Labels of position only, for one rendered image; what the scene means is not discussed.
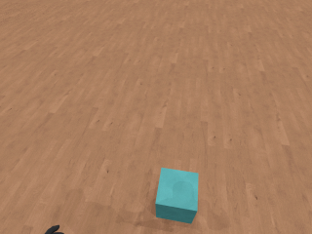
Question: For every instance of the carton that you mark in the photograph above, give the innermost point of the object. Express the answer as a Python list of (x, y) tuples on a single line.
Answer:
[(177, 195)]

